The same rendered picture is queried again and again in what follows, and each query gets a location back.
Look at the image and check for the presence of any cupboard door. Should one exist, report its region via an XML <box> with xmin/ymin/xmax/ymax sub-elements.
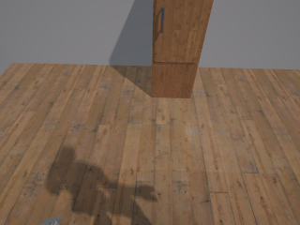
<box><xmin>155</xmin><ymin>0</ymin><xmax>211</xmax><ymax>63</ymax></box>

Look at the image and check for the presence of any handle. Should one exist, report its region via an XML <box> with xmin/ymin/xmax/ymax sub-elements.
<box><xmin>160</xmin><ymin>6</ymin><xmax>165</xmax><ymax>34</ymax></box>

